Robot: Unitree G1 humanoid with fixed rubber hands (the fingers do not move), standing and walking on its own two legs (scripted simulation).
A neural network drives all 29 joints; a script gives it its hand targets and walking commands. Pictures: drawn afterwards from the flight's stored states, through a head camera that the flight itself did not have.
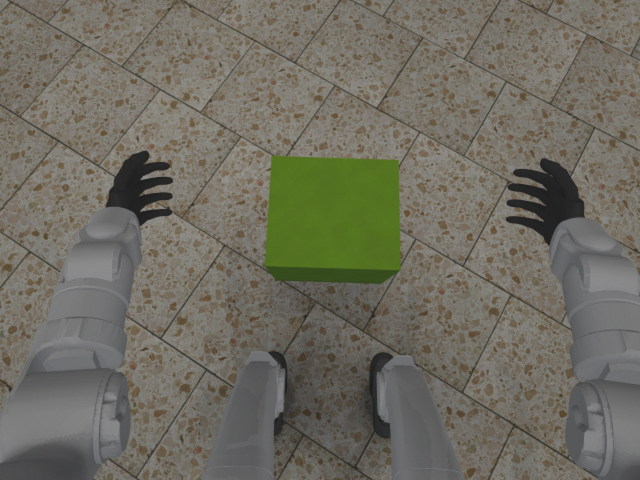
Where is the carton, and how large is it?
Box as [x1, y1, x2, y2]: [265, 156, 400, 283]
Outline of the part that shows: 272,156 265,266 275,279 381,283 400,269 398,160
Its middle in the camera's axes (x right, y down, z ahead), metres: +0.03 -0.04 +0.98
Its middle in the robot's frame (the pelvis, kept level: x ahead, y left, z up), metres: +0.54 -0.01 -0.56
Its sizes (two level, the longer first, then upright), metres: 0.291 0.255 0.247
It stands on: the floor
